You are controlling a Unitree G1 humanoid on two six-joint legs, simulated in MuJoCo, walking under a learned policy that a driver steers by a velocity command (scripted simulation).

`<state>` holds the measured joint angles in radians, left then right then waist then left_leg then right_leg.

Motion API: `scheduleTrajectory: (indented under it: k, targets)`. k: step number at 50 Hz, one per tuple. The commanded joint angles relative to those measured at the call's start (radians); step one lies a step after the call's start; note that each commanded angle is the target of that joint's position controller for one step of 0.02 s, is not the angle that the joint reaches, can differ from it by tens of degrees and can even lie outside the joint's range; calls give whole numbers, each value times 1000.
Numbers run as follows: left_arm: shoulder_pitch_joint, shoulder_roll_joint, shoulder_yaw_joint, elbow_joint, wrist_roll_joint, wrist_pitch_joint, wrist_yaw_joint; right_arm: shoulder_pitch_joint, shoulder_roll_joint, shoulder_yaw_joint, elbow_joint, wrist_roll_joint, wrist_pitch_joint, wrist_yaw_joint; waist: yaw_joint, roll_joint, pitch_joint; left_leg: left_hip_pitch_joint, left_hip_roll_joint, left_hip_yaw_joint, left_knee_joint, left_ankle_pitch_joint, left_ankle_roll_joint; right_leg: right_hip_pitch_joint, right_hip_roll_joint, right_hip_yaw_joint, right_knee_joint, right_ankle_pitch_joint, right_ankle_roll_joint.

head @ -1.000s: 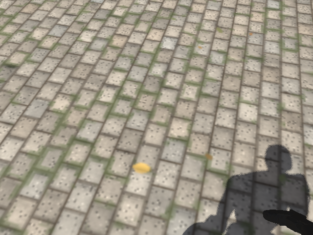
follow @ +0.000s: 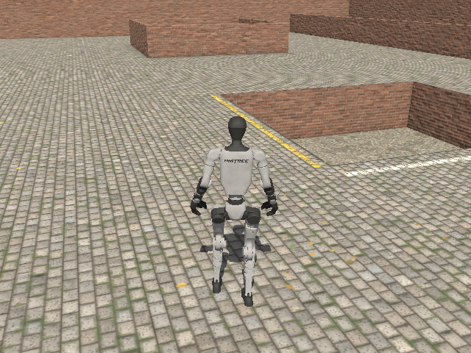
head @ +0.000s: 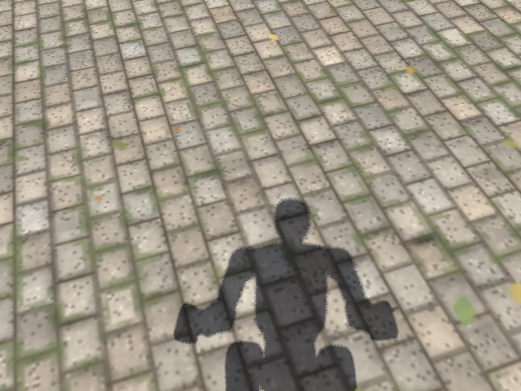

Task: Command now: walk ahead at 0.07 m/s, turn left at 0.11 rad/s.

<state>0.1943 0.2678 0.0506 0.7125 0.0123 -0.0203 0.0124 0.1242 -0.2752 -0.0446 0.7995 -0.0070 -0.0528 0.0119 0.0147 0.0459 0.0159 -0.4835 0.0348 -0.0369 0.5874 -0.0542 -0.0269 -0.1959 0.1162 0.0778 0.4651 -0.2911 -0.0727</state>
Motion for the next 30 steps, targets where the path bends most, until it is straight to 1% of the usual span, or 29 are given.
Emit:
scheduleTrajectory:
  k: [1,2,3,4,5,6,7,8,9,10,11,12,14,15,16,17,18,19,20,21,22,23,24,26,27,28,30]
  targets:
    - [45,136,30,-17,-1,-17,3,-14,-162,-43,-75,-9,-26,3,-4,-105,-95,178,23,-27,-121,290,73,44,-230,95,55,503,-58]
    - [124,136,34,-14,15,-22,6,-33,-220,-55,-89,-14,-24,0,58,-10,-122,264,95,-119,-81,569,127,-4,-145,49,130,352,-14]
    - [149,126,31,-11,17,-21,16,3,-212,-58,-86,-8,-12,-1,46,82,-181,354,171,-226,-85,605,235,-88,-78,-23,236,173,43]
    - [89,123,30,-22,18,-11,24,44,-155,-46,-82,3,5,-5,1,138,-194,381,237,-351,-133,548,315,-154,-44,-52,321,-43,82]
    - [33,115,30,-49,4,6,26,88,-144,-39,-70,3,13,-5,-27,178,-193,408,281,-469,-192,438,353,-237,-33,-29,415,-302,91]
    - [-6,123,33,-61,-8,24,26,116,-162,-45,-69,-1,14,-4,-54,161,-185,426,298,-526,-231,314,357,-307,-37,6,553,-425,98]
    - [-14,127,38,-66,-13,37,25,94,-201,-58,-80,3,14,-6,-46,108,-168,402,282,-507,-238,218,329,-341,-54,31,630,-387,103]
    - [-18,124,40,-64,-13,44,26,51,-212,-64,-94,9,16,-14,-31,82,-152,360,246,-452,-243,153,290,-343,-73,34,614,-325,107]
    - [-18,111,38,-62,-13,46,28,14,-201,-66,-105,17,28,-22,-18,75,-133,320,200,-402,-254,82,252,-328,-82,23,533,-278,113]
    - [-16,93,35,-57,-15,44,29,-7,-186,-66,-111,21,44,-29,-12,86,-122,287,161,-368,-264,25,226,-295,-78,3,450,-244,120]
    - [-10,75,31,-50,-17,39,28,-13,-181,-68,-116,20,58,-34,-13,106,-125,258,134,-347,-269,6,215,-248,-63,-20,388,-209,128]
    - [1,66,29,-45,-19,35,26,-14,-179,-71,-120,19,69,-39,-14,124,-139,239,116,-335,-270,-10,208,-197,-54,-26,329,-168,130]
    - [16,71,33,-41,-22,26,17,-5,-186,-79,-127,21,81,-43,-21,146,-157,232,113,-354,-272,-57,208,-136,-47,-28,216,-100,124]
    - [34,75,36,-37,-22,22,12,-11,-188,-81,-132,25,86,-44,-13,147,-158,221,110,-367,-269,-94,202,-101,-45,-33,147,-57,116]
    - [65,77,40,-26,-21,19,6,-25,-189,-81,-139,31,92,-47,7,145,-154,187,97,-367,-262,-148,185,-43,-41,-49,50,11,100]
    - [90,89,47,-17,-18,18,4,-21,-180,-80,-142,35,95,-51,19,134,-142,131,70,-356,-246,-223,156,27,-52,-56,-32,56,77]
    - [120,146,63,-19,-4,19,9,-5,-148,-71,-146,32,95,-52,19,49,-131,18,18,-306,-148,-344,102,112,-182,50,-109,22,28]
    - [104,251,88,-28,29,26,12,-31,-98,-59,-185,31,85,-47,-1,-257,-73,-175,-141,-109,97,-464,46,88,-413,340,-219,-13,-102]
    - [41,230,79,-60,63,14,11,-19,-155,-77,-183,15,68,-44,-3,-287,-58,-175,-100,-117,342,-529,14,-9,-536,458,-245,81,-198]
    - [-36,169,60,-87,55,3,19,28,-196,-96,-152,20,69,-40,-43,-201,-49,-155,-87,-139,477,-477,8,-27,-494,368,-222,159,-184]
    - [-90,137,51,-97,31,-4,24,81,-193,-101,-116,22,80,-43,-70,-156,-37,-156,-85,-126,533,-420,-6,-20,-425,254,-196,202,-132]
    - [-107,123,46,-100,10,-8,27,106,-178,-100,-99,18,91,-49,-69,-147,-34,-177,-77,-116,586,-366,-24,15,-389,186,-175,240,-105]
    - [-97,118,41,-96,2,-8,31,104,-157,-94,-100,18,98,-49,-57,-150,-26,-188,-71,-103,634,-343,-42,24,-377,133,-161,336,-106]
    - [-47,120,41,-85,4,0,38,57,-132,-83,-135,29,100,-42,-25,-165,-25,-202,-58,-57,606,-302,-70,68,-356,55,-154,412,-120]
    - [-16,127,45,-78,5,6,43,19,-119,-75,-157,34,99,-38,-1,-177,-26,-223,-47,-44,550,-291,-81,117,-362,44,-151,426,-130]
    - [12,137,49,-71,5,11,46,-9,-111,-69,-176,34,98,-34,20,-186,-34,-228,-36,-35,497,-290,-91,162,-375,41,-147,440,-138]
    - [32,165,61,-65,3,20,46,-32,-97,-59,-204,30,99,-22,37,-200,-55,-185,-11,-11,399,-312,-97,201,-400,25,-138,456,-149]
